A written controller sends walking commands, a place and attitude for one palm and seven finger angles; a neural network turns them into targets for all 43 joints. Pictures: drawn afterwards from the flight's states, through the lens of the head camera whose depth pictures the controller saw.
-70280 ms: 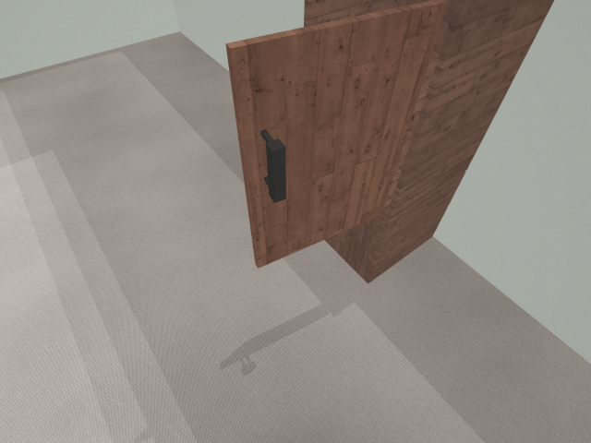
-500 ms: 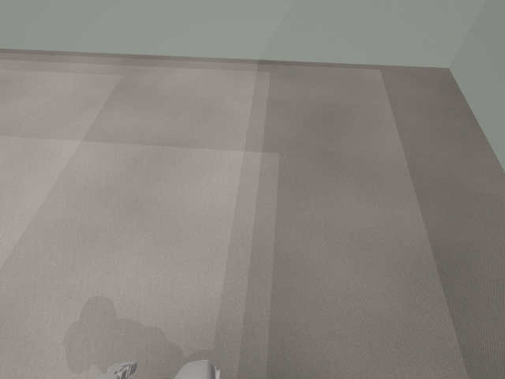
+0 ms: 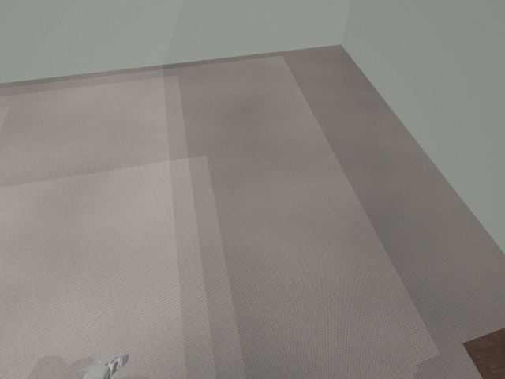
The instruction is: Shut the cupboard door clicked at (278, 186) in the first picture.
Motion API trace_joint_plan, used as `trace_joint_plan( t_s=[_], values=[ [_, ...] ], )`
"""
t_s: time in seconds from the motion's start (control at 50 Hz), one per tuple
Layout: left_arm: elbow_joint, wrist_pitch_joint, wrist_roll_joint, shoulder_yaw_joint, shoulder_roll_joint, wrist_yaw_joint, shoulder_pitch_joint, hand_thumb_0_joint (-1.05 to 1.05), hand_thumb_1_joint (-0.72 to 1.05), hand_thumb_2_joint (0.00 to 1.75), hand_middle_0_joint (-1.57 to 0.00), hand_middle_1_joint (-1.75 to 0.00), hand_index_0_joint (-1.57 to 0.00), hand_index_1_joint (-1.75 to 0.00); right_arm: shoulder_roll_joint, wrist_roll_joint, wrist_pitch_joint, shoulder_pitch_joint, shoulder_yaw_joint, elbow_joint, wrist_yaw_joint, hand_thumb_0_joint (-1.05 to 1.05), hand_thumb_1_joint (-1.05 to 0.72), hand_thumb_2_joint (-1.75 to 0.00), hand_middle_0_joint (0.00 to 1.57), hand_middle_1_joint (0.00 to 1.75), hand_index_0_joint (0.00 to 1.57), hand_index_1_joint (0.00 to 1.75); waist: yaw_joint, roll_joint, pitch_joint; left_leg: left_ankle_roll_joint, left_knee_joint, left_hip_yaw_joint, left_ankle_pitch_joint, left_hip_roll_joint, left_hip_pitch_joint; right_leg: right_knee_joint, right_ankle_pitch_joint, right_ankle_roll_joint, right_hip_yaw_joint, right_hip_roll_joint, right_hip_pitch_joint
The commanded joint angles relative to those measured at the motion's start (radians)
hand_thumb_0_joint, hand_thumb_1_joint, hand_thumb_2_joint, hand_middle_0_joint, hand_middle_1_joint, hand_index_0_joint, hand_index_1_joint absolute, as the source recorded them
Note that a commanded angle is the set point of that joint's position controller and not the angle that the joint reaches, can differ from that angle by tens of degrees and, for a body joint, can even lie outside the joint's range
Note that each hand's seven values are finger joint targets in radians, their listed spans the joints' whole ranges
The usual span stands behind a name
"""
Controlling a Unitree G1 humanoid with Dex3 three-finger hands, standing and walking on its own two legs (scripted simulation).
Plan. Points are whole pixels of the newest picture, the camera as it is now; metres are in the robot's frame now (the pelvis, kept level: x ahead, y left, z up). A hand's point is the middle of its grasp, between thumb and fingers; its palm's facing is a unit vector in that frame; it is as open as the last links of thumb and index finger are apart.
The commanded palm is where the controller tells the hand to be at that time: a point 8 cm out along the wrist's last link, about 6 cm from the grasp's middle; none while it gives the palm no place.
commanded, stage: turn to face it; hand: left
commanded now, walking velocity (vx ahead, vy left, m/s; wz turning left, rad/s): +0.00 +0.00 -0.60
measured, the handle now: out of the picture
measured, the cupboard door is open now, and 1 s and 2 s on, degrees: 2 2 2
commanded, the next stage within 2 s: none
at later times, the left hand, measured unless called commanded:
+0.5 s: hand (143, 366) +0.16 +0.21 -0.16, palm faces -0.24 -0.95 -0.21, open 7.4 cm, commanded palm none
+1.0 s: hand (200, 338) +0.21 +0.11 -0.15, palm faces -0.53 -0.82 -0.23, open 7.4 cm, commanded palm none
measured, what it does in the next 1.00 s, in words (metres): steps on the spot, turning right: left foot, then right foot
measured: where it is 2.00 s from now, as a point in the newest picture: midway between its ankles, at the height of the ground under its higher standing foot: outside the picture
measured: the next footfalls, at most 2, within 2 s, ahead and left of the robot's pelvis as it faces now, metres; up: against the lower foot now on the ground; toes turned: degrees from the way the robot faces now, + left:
left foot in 0.34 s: +0.10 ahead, +0.13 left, +0.00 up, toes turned -9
right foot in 0.72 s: +0.00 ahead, -0.13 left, +0.00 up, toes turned -29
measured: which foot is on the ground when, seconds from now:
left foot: down 0.00-0.00, up 0.02-0.32, down 0.34-0.70, up 0.72-1.00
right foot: down 0.00-0.34, up 0.36-0.70, down 0.72-1.00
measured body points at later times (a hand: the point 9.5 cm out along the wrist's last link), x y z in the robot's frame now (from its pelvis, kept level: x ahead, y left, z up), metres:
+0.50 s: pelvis +0.02 +0.02 +0.01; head +0.07 +0.04 +0.46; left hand +0.17 +0.26 -0.14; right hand +0.04 -0.24 -0.11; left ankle +0.06 +0.14 -0.72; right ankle -0.04 -0.09 -0.65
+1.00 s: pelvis +0.02 -0.01 +0.01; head +0.06 -0.03 +0.46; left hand +0.23 +0.15 -0.13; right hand -0.05 -0.28 -0.12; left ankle +0.10 +0.10 -0.69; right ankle -0.04 -0.11 -0.72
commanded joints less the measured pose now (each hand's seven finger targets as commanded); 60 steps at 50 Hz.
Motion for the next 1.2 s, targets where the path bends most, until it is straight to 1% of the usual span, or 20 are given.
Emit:
trace_joint_plan(
  t_s=[0.0,0.1,0.22,0.28,0.3,0.32,0.34,0.4,0.56,0.64,0.66,0.68,0.7,0.82,0.94,1.0,1.02,1.06,1.08,1.18],
  values=[
    [-0.017,-0.036,-0.003,0.061,0.235,0.041,0.177,0.00,0.90,0.90,-0.20,-0.30,-0.20,-0.30,-0.124,0.007,0.003,-0.120,-0.039,-0.141,-0.015,0.00,-0.90,-0.90,0.20,0.30,0.20,0.30,0.099,-0.262,-0.133,-0.012,0.486,-0.181,-0.247,-0.089,-0.362,-0.258,0.503,-0.214,0.499,-0.369,0.225],
    [-0.065,-0.038,0.006,0.038,0.160,0.047,-0.002,0.00,0.90,0.90,-0.20,-0.30,-0.20,-0.30,-0.111,0.004,-0.002,-0.061,-0.038,-0.086,-0.002,0.00,-0.90,-0.90,0.20,0.30,0.20,0.30,0.006,-0.179,-0.132,-0.031,0.400,-0.188,-0.049,-0.089,-0.257,-0.216,0.381,-0.161,0.297,-0.216,0.114],
    [-0.054,-0.032,0.010,0.048,0.185,0.041,0.043,0.00,0.90,0.90,-0.20,-0.30,-0.20,-0.30,-0.094,0.011,-0.010,-0.080,-0.034,-0.110,-0.003,0.00,-0.90,-0.90,0.20,0.30,0.20,0.30,0.031,-0.181,-0.132,-0.023,0.124,-0.169,-0.057,-0.149,-0.170,-0.197,0.355,-0.172,0.400,-0.200,0.098],
    [-0.060,-0.023,-0.001,0.047,0.172,0.041,-0.007,0.00,0.90,0.90,-0.20,-0.30,-0.20,-0.30,-0.107,0.016,-0.024,0.019,-0.032,-0.080,-0.014,0.00,-0.90,-0.90,0.20,0.30,0.20,0.30,-0.025,-0.162,-0.147,-0.013,-0.178,-0.166,0.118,-0.165,0.050,-0.108,0.325,-0.101,0.407,-0.151,-0.014],
    [-0.070,-0.017,-0.007,0.038,0.129,0.038,-0.003,0.00,0.90,0.90,-0.20,-0.30,-0.20,-0.30,-0.150,0.011,-0.033,0.044,-0.037,-0.075,-0.016,0.00,-0.90,-0.90,0.20,0.30,0.20,0.30,-0.032,-0.033,-0.157,0.016,-0.315,-0.263,0.135,-0.073,0.152,-0.021,0.183,-0.047,0.347,-0.066,-0.116],
    [-0.089,-0.012,-0.017,0.027,0.067,0.027,0.033,0.00,0.90,0.90,-0.20,-0.30,-0.20,-0.30,-0.253,-0.008,-0.039,0.055,-0.054,-0.085,-0.019,0.00,-0.90,-0.90,0.20,0.30,0.20,0.30,-0.024,0.260,-0.157,0.116,-0.392,-0.510,0.204,0.176,0.238,0.188,-0.142,0.015,0.196,0.074,-0.280],
    [-0.108,-0.018,-0.008,0.025,0.085,0.022,0.006,0.00,0.90,0.90,-0.20,-0.30,-0.20,-0.30,-0.279,-0.011,-0.034,0.076,-0.054,-0.102,-0.023,0.00,-0.90,-0.90,0.20,0.30,0.20,0.30,-0.041,0.242,-0.134,0.212,-0.405,-0.589,0.273,0.303,0.148,0.399,-0.332,0.033,0.114,0.057,-0.279],
    [-0.068,-0.007,0.003,0.043,0.101,0.004,0.014,0.00,0.90,0.90,-0.20,-0.30,-0.20,-0.30,-0.201,-0.013,-0.042,-0.049,-0.030,-0.126,-0.029,0.00,-0.90,-0.90,0.20,0.30,0.20,0.30,0.015,0.183,-0.081,0.196,-0.366,-0.384,0.391,0.200,0.074,0.613,-0.214,0.060,0.108,-0.011,-0.296],
    [-0.082,-0.004,-0.003,0.018,0.037,-0.008,-0.053,0.00,0.90,0.90,-0.20,-0.30,-0.20,-0.30,-0.208,-0.013,-0.030,0.033,-0.052,-0.067,-0.019,0.00,-0.90,-0.90,0.20,0.30,0.20,0.30,-0.032,0.194,-0.137,0.182,-0.254,-0.151,0.597,0.167,0.196,0.259,-0.166,0.058,-0.013,0.001,-0.156],
    [-0.058,-0.018,-0.002,0.022,0.064,-0.003,0.034,0.00,0.90,0.90,-0.20,-0.30,-0.20,-0.30,-0.223,-0.005,-0.021,-0.011,-0.065,-0.067,-0.009,0.00,-0.90,-0.90,0.20,0.30,0.20,0.30,0.024,0.173,-0.152,0.108,-0.115,-0.088,0.471,0.152,0.092,-0.064,0.053,0.026,-0.043,0.021,0.074],
    [-0.035,-0.027,0.003,0.033,0.117,0.004,0.108,0.00,0.90,0.90,-0.20,-0.30,-0.20,-0.30,-0.203,0.003,-0.020,-0.024,-0.066,-0.077,-0.003,0.00,-0.90,-0.90,0.20,0.30,0.20,0.30,0.061,0.052,-0.175,0.054,0.016,-0.043,0.328,0.100,-0.014,-0.174,0.170,-0.004,0.044,-0.044,0.217],
    [-0.019,-0.039,0.012,0.053,0.230,0.019,0.154,0.00,0.90,0.90,-0.20,-0.30,-0.20,-0.30,-0.114,0.010,-0.017,-0.054,-0.046,-0.121,0.002,0.00,-0.90,-0.90,0.20,0.30,0.20,0.30,0.090,-0.294,-0.156,-0.013,0.236,0.020,-0.179,-0.058,-0.285,-0.257,0.420,-0.103,0.399,-0.304,0.349],
    [-0.010,-0.036,-0.003,0.054,0.268,0.030,0.191,0.00,0.90,0.90,-0.20,-0.30,-0.20,-0.30,-0.123,0.006,-0.004,-0.089,-0.036,-0.147,-0.004,0.00,-0.90,-0.90,0.20,0.30,0.20,0.30,0.110,-0.280,-0.145,-0.019,0.411,-0.108,-0.292,-0.093,-0.340,-0.239,0.594,-0.191,0.479,-0.403,0.271],
    [-0.059,-0.041,0.003,0.035,0.164,0.048,0.006,0.00,0.90,0.90,-0.20,-0.30,-0.20,-0.30,-0.111,0.003,-0.001,-0.055,-0.035,-0.082,-0.001,0.00,-0.90,-0.90,0.20,0.30,0.20,0.30,0.010,-0.163,-0.142,-0.036,0.392,-0.181,-0.047,-0.092,-0.268,-0.211,0.424,-0.167,0.301,-0.215,0.135],
    [-0.047,-0.034,0.007,0.045,0.186,0.044,0.037,0.00,0.90,0.90,-0.20,-0.30,-0.20,-0.30,-0.100,0.011,-0.008,-0.081,-0.032,-0.108,-0.004,0.00,-0.90,-0.90,0.20,0.30,0.20,0.30,0.030,-0.175,-0.127,-0.028,0.134,-0.171,-0.057,-0.142,-0.174,-0.197,0.382,-0.178,0.410,-0.203,0.093],
    [-0.050,-0.026,0.003,0.046,0.180,0.041,-0.008,0.00,0.90,0.90,-0.20,-0.30,-0.20,-0.30,-0.104,0.016,-0.014,-0.002,-0.033,-0.090,-0.010,0.00,-0.90,-0.90,0.20,0.30,0.20,0.30,-0.015,-0.178,-0.128,-0.017,-0.087,-0.167,0.061,-0.164,-0.011,-0.146,0.310,-0.123,0.428,-0.162,-0.001],
    [-0.059,-0.021,-0.003,0.042,0.161,0.041,-0.026,0.00,0.90,0.90,-0.20,-0.30,-0.20,-0.30,-0.121,0.014,-0.025,0.052,-0.033,-0.073,-0.014,0.00,-0.90,-0.90,0.20,0.30,0.20,0.30,-0.041,-0.135,-0.146,-0.009,-0.232,-0.179,0.139,-0.143,0.101,-0.093,0.252,-0.082,0.404,-0.124,-0.062],
    [-0.094,-0.015,-0.015,0.022,0.067,0.024,0.016,0.00,0.90,0.90,-0.20,-0.30,-0.20,-0.30,-0.277,-0.009,-0.035,0.069,-0.056,-0.093,-0.021,0.00,-0.90,-0.90,0.20,0.30,0.20,0.30,-0.032,0.306,-0.144,0.161,-0.422,-0.566,0.196,0.254,0.215,0.279,-0.290,0.029,0.141,0.088,-0.306],
    [-0.089,-0.014,0.000,0.028,0.101,0.020,0.000,0.00,0.90,0.90,-0.20,-0.30,-0.20,-0.30,-0.265,-0.013,-0.036,0.058,-0.051,-0.096,-0.023,0.00,-0.90,-0.90,0.20,0.30,0.20,0.30,-0.036,0.224,-0.129,0.216,-0.425,-0.580,0.185,0.306,0.127,0.458,-0.314,0.036,0.137,0.040,-0.288],
    [-0.060,0.001,-0.002,0.032,0.066,-0.003,-0.003,0.00,0.90,0.90,-0.20,-0.30,-0.20,-0.30,-0.184,-0.014,-0.038,-0.027,-0.033,-0.107,-0.028,0.00,-0.90,-0.90,0.20,0.30,0.20,0.30,0.008,0.162,-0.100,0.176,-0.323,-0.232,0.512,0.144,0.147,0.543,-0.165,0.072,0.068,-0.010,-0.281]
  ],
)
